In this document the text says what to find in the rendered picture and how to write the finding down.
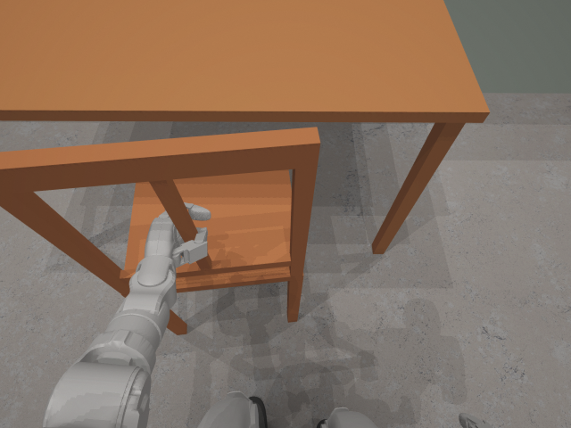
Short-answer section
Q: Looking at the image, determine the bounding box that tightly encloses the left robot hand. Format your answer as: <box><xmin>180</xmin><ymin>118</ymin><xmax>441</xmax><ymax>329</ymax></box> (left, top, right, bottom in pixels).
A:
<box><xmin>145</xmin><ymin>202</ymin><xmax>211</xmax><ymax>268</ymax></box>

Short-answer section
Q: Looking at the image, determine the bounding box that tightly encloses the table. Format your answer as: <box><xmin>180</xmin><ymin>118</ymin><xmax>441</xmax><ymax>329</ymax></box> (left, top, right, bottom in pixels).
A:
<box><xmin>0</xmin><ymin>0</ymin><xmax>490</xmax><ymax>254</ymax></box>

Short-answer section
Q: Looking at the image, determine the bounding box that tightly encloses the left robot shin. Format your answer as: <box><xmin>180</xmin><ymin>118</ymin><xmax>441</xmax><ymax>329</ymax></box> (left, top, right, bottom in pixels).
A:
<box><xmin>227</xmin><ymin>391</ymin><xmax>250</xmax><ymax>401</ymax></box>

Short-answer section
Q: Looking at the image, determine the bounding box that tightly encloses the robot left upper arm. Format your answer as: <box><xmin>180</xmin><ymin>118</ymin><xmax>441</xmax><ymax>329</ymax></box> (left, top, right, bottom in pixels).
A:
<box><xmin>43</xmin><ymin>362</ymin><xmax>151</xmax><ymax>428</ymax></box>

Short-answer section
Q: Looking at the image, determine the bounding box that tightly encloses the left robot forearm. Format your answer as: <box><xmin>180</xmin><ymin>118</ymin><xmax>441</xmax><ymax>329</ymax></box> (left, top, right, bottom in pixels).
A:
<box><xmin>42</xmin><ymin>255</ymin><xmax>177</xmax><ymax>428</ymax></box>

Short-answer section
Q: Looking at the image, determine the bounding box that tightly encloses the chair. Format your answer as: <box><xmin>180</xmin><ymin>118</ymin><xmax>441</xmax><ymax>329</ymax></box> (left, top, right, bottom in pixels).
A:
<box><xmin>0</xmin><ymin>127</ymin><xmax>320</xmax><ymax>335</ymax></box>

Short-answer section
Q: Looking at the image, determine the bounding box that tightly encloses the robot shin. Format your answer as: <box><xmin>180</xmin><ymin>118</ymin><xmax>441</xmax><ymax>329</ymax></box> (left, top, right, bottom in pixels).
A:
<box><xmin>227</xmin><ymin>391</ymin><xmax>250</xmax><ymax>401</ymax></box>
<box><xmin>327</xmin><ymin>407</ymin><xmax>349</xmax><ymax>420</ymax></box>

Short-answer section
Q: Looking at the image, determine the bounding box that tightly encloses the right robot shin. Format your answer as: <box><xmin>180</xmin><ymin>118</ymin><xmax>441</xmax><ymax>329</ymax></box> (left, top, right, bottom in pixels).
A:
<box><xmin>327</xmin><ymin>407</ymin><xmax>349</xmax><ymax>420</ymax></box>

